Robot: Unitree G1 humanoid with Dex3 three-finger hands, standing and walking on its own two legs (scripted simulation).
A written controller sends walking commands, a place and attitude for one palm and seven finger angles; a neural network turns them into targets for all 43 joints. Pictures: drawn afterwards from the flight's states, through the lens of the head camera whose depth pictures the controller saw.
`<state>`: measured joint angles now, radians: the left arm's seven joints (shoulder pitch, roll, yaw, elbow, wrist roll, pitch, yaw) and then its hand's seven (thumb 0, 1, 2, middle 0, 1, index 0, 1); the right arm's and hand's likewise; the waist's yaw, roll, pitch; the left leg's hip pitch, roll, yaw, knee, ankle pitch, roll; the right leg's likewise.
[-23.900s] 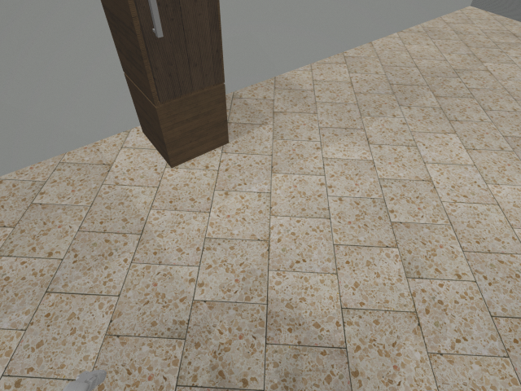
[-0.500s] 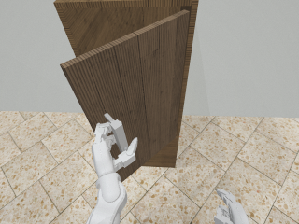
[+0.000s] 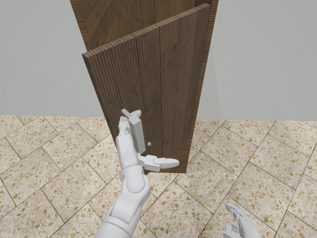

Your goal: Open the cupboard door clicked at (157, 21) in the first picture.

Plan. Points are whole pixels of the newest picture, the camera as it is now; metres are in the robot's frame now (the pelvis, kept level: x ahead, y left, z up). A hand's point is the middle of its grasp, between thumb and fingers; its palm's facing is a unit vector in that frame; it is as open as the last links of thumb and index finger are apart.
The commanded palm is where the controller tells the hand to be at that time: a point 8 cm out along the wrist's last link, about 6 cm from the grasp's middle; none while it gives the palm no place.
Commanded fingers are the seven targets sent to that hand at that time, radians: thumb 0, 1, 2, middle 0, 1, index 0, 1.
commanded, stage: open thumb and fingers to let go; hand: left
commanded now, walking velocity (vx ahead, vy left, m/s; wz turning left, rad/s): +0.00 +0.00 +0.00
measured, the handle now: (133, 132) +0.37 +0.09 +0.07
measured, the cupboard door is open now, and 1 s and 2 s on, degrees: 44 50 50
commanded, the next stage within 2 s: slide the hand sideways off the handle in 0.02 s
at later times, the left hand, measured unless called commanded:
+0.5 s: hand (153, 160) +0.28 +0.03 +0.08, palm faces -0.07 -1.00 +0.04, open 16.2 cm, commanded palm +0.25 +0.09 +0.07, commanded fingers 0.00 -0.50 0.30 -0.15 -0.30 -0.15 -0.30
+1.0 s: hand (132, 180) +0.24 +0.07 +0.07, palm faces -0.02 -1.00 -0.01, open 16.1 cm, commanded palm +0.20 +0.13 +0.07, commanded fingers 0.00 -0.50 0.30 -0.15 -0.30 -0.15 -0.30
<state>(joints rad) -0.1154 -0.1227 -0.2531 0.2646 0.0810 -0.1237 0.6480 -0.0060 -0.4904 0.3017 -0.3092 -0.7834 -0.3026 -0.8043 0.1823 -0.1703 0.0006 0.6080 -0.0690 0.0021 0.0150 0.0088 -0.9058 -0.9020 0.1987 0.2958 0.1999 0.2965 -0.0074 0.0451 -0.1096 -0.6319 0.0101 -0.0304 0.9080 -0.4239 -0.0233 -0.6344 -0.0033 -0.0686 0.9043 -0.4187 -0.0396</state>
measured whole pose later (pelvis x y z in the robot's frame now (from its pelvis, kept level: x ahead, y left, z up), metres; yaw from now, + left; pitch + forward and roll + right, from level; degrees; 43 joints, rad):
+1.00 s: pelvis +0.02 +0.00 +0.00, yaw +0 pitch +9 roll +0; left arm 0.45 0.06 -0.21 -0.21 -0.01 -0.26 0.07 -0.01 -0.50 0.30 -0.19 -0.32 -0.20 -0.32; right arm 0.25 -0.21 0.02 0.42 -0.01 -0.05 0.00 0.01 -0.91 -0.90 0.20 0.30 0.20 0.30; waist 0.01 0.03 -0.10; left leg -0.61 0.01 -0.02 0.93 -0.48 -0.03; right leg -0.62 0.00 -0.06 0.95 -0.48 -0.04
